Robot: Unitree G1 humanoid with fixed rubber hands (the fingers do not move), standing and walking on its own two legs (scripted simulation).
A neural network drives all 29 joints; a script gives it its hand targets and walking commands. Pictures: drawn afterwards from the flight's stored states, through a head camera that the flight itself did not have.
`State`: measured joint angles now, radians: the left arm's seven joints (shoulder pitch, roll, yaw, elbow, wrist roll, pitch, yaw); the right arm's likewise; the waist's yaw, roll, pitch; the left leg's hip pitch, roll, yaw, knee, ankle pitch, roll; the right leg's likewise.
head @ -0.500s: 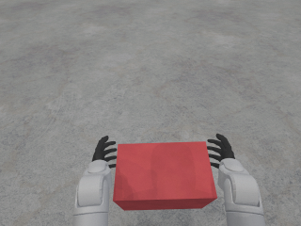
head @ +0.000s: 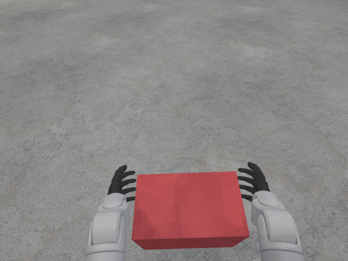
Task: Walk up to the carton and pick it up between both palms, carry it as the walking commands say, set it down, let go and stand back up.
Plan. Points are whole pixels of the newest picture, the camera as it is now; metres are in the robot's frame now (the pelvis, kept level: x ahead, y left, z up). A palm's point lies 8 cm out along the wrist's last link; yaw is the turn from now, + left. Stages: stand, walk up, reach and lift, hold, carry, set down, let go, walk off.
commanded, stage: carry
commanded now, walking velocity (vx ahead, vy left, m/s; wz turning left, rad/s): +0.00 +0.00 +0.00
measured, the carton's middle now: (187, 212) +0.28 +0.00 -0.05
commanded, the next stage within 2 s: none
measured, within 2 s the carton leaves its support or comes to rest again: neither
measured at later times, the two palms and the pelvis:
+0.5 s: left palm (122, 200) +0.27 +0.15 +0.04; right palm (264, 200) +0.27 -0.17 +0.04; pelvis +0.00 -0.01 +0.00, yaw -1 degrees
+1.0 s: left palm (123, 203) +0.27 +0.15 +0.03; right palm (266, 203) +0.26 -0.18 +0.03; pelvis -0.01 -0.01 +0.00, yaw -1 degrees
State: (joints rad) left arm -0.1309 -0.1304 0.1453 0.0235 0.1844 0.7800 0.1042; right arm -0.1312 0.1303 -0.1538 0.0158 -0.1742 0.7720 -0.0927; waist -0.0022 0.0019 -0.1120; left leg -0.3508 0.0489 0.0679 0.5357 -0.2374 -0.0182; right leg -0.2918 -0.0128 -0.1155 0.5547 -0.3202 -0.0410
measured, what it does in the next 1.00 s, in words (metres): stands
